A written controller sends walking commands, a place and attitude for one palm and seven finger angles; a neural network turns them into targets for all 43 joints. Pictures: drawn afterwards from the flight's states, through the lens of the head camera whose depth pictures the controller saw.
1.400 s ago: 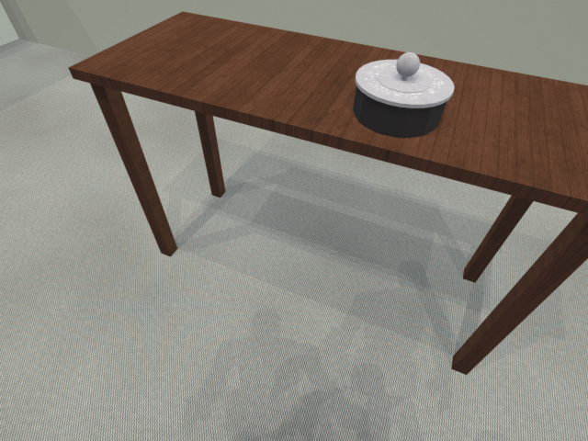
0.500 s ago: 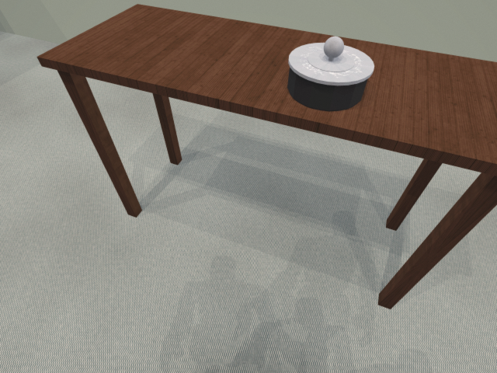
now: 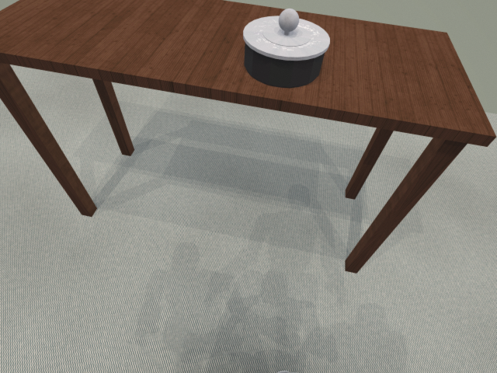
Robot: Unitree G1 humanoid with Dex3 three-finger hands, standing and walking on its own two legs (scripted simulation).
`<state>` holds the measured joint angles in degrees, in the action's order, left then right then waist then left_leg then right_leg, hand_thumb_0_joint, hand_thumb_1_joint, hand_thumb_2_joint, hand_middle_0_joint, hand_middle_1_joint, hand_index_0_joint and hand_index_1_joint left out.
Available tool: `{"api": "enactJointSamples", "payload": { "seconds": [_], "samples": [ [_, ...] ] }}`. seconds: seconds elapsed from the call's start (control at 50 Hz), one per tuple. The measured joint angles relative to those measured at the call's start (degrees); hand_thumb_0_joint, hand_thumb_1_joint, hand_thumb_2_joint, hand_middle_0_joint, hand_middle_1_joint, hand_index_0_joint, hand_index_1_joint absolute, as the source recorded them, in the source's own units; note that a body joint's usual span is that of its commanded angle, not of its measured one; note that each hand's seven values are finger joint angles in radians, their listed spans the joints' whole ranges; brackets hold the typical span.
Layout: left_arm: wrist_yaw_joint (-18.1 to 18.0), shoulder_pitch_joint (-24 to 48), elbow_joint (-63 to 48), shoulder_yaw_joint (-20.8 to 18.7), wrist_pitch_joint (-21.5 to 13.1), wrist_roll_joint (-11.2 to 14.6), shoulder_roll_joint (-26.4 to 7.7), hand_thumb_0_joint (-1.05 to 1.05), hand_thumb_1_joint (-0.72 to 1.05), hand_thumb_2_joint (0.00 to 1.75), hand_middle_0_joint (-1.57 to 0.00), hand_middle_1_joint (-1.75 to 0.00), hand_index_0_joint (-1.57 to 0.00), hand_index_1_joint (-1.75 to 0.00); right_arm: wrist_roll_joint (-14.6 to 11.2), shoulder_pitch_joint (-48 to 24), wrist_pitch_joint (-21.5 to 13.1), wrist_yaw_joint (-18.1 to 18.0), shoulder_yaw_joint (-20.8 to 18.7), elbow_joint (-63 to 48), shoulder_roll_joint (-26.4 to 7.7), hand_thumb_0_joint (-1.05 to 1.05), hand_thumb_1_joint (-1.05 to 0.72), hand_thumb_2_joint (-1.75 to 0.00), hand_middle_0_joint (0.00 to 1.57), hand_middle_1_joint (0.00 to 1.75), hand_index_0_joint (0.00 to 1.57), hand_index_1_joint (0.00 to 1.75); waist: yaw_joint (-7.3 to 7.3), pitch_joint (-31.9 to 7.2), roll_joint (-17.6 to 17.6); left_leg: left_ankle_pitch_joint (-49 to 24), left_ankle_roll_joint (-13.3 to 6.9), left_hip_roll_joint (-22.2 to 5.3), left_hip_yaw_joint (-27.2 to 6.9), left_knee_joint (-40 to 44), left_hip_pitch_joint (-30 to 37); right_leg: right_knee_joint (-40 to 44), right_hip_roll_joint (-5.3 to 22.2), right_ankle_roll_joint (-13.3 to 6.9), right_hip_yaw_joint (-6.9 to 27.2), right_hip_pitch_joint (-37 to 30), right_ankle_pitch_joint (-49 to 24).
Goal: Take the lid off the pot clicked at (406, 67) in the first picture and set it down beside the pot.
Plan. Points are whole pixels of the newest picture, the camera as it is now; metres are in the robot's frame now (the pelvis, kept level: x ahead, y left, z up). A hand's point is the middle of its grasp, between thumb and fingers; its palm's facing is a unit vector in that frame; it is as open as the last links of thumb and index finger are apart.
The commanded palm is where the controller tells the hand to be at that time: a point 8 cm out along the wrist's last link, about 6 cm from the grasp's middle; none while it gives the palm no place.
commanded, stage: turn to face it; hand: left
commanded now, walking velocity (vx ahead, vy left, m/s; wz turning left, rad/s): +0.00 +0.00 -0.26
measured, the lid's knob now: (288, 20) +0.81 -0.03 +0.18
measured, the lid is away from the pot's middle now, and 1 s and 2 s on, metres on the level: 0.00 0.00 0.00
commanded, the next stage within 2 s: take the last steps up to it in 0.06 s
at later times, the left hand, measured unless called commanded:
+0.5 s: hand out of the picture +0.06 +0.15 -0.16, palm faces -0.06 -0.98 -0.17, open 7.4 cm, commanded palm none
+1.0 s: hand (217, 268) +0.34 +0.08 -0.16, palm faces -0.19 -0.96 -0.21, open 7.4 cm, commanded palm none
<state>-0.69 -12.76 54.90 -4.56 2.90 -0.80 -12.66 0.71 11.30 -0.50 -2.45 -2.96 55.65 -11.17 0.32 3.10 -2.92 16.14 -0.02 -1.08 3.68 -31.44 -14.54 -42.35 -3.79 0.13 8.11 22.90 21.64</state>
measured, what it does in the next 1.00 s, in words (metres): walks ahead: right foot, then left foot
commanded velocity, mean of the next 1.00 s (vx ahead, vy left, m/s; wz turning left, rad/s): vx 0.23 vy -0.03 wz -0.07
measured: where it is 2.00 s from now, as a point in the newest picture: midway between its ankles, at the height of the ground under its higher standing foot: (265, 369)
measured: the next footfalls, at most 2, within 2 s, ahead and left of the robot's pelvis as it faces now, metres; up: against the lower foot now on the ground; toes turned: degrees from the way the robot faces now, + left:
right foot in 0.26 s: +0.03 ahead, -0.14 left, +0.00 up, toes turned -9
left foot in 0.58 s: +0.17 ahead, +0.09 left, +0.00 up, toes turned -1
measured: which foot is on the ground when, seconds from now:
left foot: down 0.00-0.26, up 0.28-0.56, down 0.58-1.00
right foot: up 0.00-0.24, down 0.26-0.60, up 0.62-1.00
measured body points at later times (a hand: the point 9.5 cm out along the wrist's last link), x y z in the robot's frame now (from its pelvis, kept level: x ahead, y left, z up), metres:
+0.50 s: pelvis +0.05 -0.02 +0.01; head +0.06 -0.02 +0.46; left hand +0.06 +0.20 -0.15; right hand +0.04 -0.27 -0.14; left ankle +0.09 +0.10 -0.69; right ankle -0.01 -0.13 -0.73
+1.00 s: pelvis +0.21 -0.08 +0.00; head +0.24 -0.10 +0.45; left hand +0.35 +0.14 -0.14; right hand +0.07 -0.24 -0.16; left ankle +0.13 +0.09 -0.73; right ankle +0.30 -0.20 -0.72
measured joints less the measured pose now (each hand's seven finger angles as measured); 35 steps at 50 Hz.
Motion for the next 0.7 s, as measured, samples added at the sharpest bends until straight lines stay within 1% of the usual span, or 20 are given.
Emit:
{"api": "enactJointSamples", "payload": {
  "seconds": [0.02, 0.06, 0.1, 0.14, 0.18, 0.24, 0.26, 0.28, 0.3, 0.32, 0.36, 0.4, 0.44, 0.48, 0.54, 0.58, 0.6, 0.64, 0.68, 0.7],
  "samples": [
    [0.1, 0.1, 0.0, -0.1, 0.2, -0.2, -0.3, 0.0, 0.91, 0.9, -0.2, -0.3, -0.2, -0.3, 0.2, 0.2, 0.0, 0.1, 0.2, -0.2, 0.4, 0.0, -0.9, -0.9, 0.2, 0.3, 0.2, 0.3, -0.05, -0.2, -0.2, 0.6, -0.2, -0.2, 0.6, 0.6, 0.6, -5.0, 0.1, 0.3, -1.1, 1.5, 1.9],
    [0.5, 0.4, -0.1, -0.4, 0.3, -0.4, -0.8, 0.0, 0.91, 0.9, -0.2, -0.3, -0.2, -0.3, 0.5, 0.9, 0.2, 0.2, 0.6, -0.2, 1.1, 0.0, -0.9, -0.9, 0.2, 0.3, 0.2, 0.3, -0.12, -0.6, -0.1, 0.6, -0.3, -0.9, 1.4, 2.3, 1.8, -12.7, 0.8, 0.8, -3.3, 3.7, 2.8],
    [0.8, 0.7, -0.5, -0.5, 0.2, -0.3, -1.0, 0.0, 0.91, 0.9, -0.2, -0.3, -0.2, -0.3, 0.7, 1.2, 0.4, 0.3, 0.9, 0.0, 1.6, 0.0, -0.9, -0.9, 0.2, 0.3, 0.2, 0.3, 0.07, -0.6, 0.3, 0.0, -0.1, -1.5, 2.1, 3.8, 2.6, -14.7, 2.2, 1.3, -5.2, 4.1, 2.6],
    [0.9, 0.9, -1.0, -0.2, 0.1, -0.2, -0.8, 0.0, 0.91, 0.9, -0.2, -0.3, -0.2, -0.3, 0.9, 1.2, 0.5, 0.4, 1.1, 0.3, 1.8, 0.0, -0.9, -0.9, 0.2, 0.3, 0.21, 0.3, 0.19, -0.2, 1.0, -0.3, 0.1, -2.2, 2.9, 4.4, 3.1, -11.4, 3.7, 1.5, -7.0, 2.8, 2.6],
    [1.0, 1.0, -1.3, 0.1, -0.1, -0.1, -0.4, 0.0, 0.91, 0.9, -0.19, -0.3, -0.19, -0.3, 0.9, 1.2, 0.5, 0.6, 1.0, 0.4, 1.8, 0.0, -0.9, -0.9, 0.2, 0.3, 0.21, 0.3, 0.03, 0.3, 1.8, 0.1, 0.5, -3.0, 3.8, 3.9, 3.0, -5.6, 4.7, 1.4, -8.4, 0.3, 2.4],
    [1.3, 0.3, -1.2, 0.6, -0.9, -0.2, 0.3, 0.0, 0.91, 0.9, -0.19, -0.3, -0.19, -0.3, 0.9, 2.1, 0.5, 1.0, 0.8, 0.8, 1.5, 0.0, -0.9, -0.9, 0.2, 0.3, 0.21, 0.3, -0.49, 0.2, 3.1, 2.3, 1.4, -4.3, 4.8, 0.4, 2.1, 5.8, 4.9, 0.6, -9.9, -5.2, -0.6],
    [1.5, -0.2, -1.2, 0.7, -1.4, -0.4, 0.5, 0.0, 0.91, 0.9, -0.19, -0.3, -0.19, -0.3, 0.7, 2.7, 0.5, 1.1, 0.7, 1.0, 1.3, 0.0, -0.9, -0.9, 0.2, 0.3, 0.21, 0.3, -0.53, -0.2, 3.5, 3.8, 1.7, -4.8, 5.0, -2.0, 1.1, 9.5, 4.7, -0.1, -10.0, -7.0, -2.8],
    [1.4, -0.3, -0.7, 0.8, -1.9, -0.6, 1.1, 0.0, 0.91, 0.9, -0.19, -0.3, -0.19, -0.3, 0.5, 3.1, 0.8, 1.2, 0.5, 1.6, 0.8, 0.0, -0.9, -0.9, 0.2, 0.3, 0.21, 0.3, -0.59, -0.3, 4.5, 7.6, 1.6, -5.3, 4.2, -6.2, -0.4, 9.3, 4.0, -0.7, -10.2, -7.0, -4.0],
    [1.2, -0.6, -0.5, 1.1, -2.3, -0.5, 1.7, 0.0, 0.91, 0.9, -0.19, -0.3, -0.19, -0.3, 0.4, 3.4, 1.3, 1.3, 0.3, 2.2, 0.4, 0.0, -0.9, -0.9, 0.2, 0.3, 0.21, 0.3, -0.67, -0.3, 5.3, 11.3, 1.3, -5.0, 2.6, -11.7, -2.4, 8.7, 3.6, -1.2, -10.5, -7.1, -3.8],
    [1.0, -1.2, -0.3, 1.3, -2.7, -0.4, 2.3, 0.0, 0.91, 0.9, -0.2, -0.3, -0.2, -0.3, 0.5, 3.8, 1.8, 1.5, 0.1, 2.8, 0.0, 0.0, -0.9, -0.9, 0.2, 0.3, 0.21, 0.3, -0.67, -0.5, 5.8, 12.9, 0.9, -4.4, 1.1, -17.3, -4.7, 9.1, 3.4, -1.6, -10.8, -7.8, -3.5],
    [0.6, -3.0, 0.1, 1.4, -3.5, -0.3, 3.2, 0.0, 0.91, 0.9, -0.2, -0.3, -0.2, -0.3, 0.6, 4.5, 2.2, 2.0, -0.1, 3.9, -0.5, 0.0, -0.9, -0.9, 0.2, 0.3, 0.2, 0.3, -0.24, -1.2, 5.6, 12.1, 0.4, -3.6, 0.2, -25.4, -8.5, 11.2, 3.2, -2.2, -10.7, -9.8, -3.5],
    [0.3, -5.0, 1.0, 1.5, -3.9, -0.4, 3.7, 0.0, 0.91, 0.9, -0.2, -0.3, -0.2, -0.3, 0.8, 4.8, 2.0, 2.5, -0.3, 4.3, -0.6, 0.01, -0.9, -0.9, 0.2, 0.3, 0.2, 0.3, -0.15, -1.8, 4.8, 9.2, 0.5, -3.6, 0.5, -27.8, -11.0, 13.7, 3.3, -2.2, -10.3, -11.8, -4.1],
    [0.2, -6.8, 2.3, 1.6, -4.2, -0.6, 3.9, 0.0, 0.91, 0.9, -0.2, -0.3, -0.2, -0.3, 0.6, 4.9, 1.6, 2.8, -0.6, 4.0, -0.4, 0.01, -0.9, -0.9, 0.2, 0.3, 0.2, 0.3, -0.27, -2.2, 3.9, 6.9, 0.8, -3.9, 1.0, -24.8, -11.7, 15.7, 3.3, -2.1, -9.9, -13.5, -4.5],
    [0.4, -8.2, 3.5, 1.7, -4.3, -0.7, 4.0, 0.0, 0.91, 0.9, -0.2, -0.3, -0.2, -0.3, 0.5, 4.8, 1.1, 3.0, -0.7, 3.6, -0.1, 0.01, -0.9, -0.9, 0.2, 0.3, 0.2, 0.3, -0.3, -2.6, 3.0, 5.3, 0.8, -4.1, 1.2, -19.6, -11.2, 16.8, 3.3, -1.9, -9.4, -14.7, -4.4],
    [0.7, -9.8, 5.0, 1.6, -4.2, -0.7, 3.8, 0.0, 0.91, 0.9, -0.2, -0.3, -0.2, -0.3, 0.3, 4.9, -0.1, 3.1, -0.7, 3.1, 0.7, 0.01, -0.9, -0.9, 0.2, 0.3, 0.2, 0.3, -0.2, -2.8, 1.9, 2.9, 0.5, -3.8, 1.5, -10.7, -8.3, 16.6, 3.3, -1.3, -9.0, -16.1, -2.8],
    [1.0, -10.8, 5.7, 1.4, -4.1, -0.5, 3.7, 0.0, 0.91, 0.9, -0.2, -0.3, -0.2, -0.3, 0.3, 5.6, -1.4, 2.8, -0.4, 2.7, 0.9, 0.0, -0.9, -0.9, 0.2, 0.3, 0.2, 0.3, -0.22, -3.2, 1.6, 1.6, 0.3, -3.3, 1.8, -3.3, -4.4, 13.4, 3.1, -1.0, -8.8, -15.8, 0.0],
    [1.2, -11.0, 6.0, 1.3, -3.9, -0.3, 3.5, 0.0, 0.91, 0.9, -0.2, -0.3, -0.2, -0.3, 0.5, 5.7, -2.2, 2.6, -0.3, 2.7, 1.2, 0.0, -0.9, -0.9, 0.2, 0.3, 0.2, 0.3, -0.45, -3.2, 1.0, 0.1, -0.1, -2.9, 2.1, -2.7, -4.0, 9.2, 3.4, -1.7, -8.5, -14.3, 2.1],
    [1.4, -10.5, 6.7, 1.0, -3.0, -0.3, 3.0, 0.0, 0.91, 0.9, -0.2, -0.3, -0.2, -0.3, 0.9, 6.3, -2.9, 2.0, 0.1, 2.6, 2.1, 0.0, -0.9, -0.9, 0.2, 0.3, 0.2, 0.3, -0.82, -3.2, -0.2, 1.2, -1.0, -2.4, 3.3, -4.5, -3.5, -4.5, 3.8, -2.8, -7.8, -8.8, 5.7],
    [1.7, -9.2, 6.9, 0.7, -2.6, -0.8, 2.5, 0.01, 0.91, 0.9, -0.2, -0.3, -0.2, -0.3, 1.0, 7.9, -3.2, 1.6, 0.5, 3.0, 3.1, 0.0, -0.9, -0.9, 0.2, 0.3, 0.2, 0.3, -1.3, -3.5, -0.7, 1.6, -1.3, -2.0, 4.0, -2.1, -1.2, -16.4, 4.2, -3.3, -8.3, -2.7, 3.1],
    [1.8, -8.3, 6.6, 0.5, -2.7, -0.9, 2.2, 0.01, 0.91, 0.9, -0.2, -0.3, -0.2, -0.3, 0.9, 8.7, -3.3, 1.3, 0.8, 3.4, 3.6, 0.0, -0.9, -0.9, 0.2, 0.3, 0.2, 0.3, -1.42, -3.6, -0.8, 0.9, -1.1, -1.7, 4.1, 0.0, 0.2, -20.0, 4.8, -3.2, -8.6, 0.1, 0.6]
  ]
}}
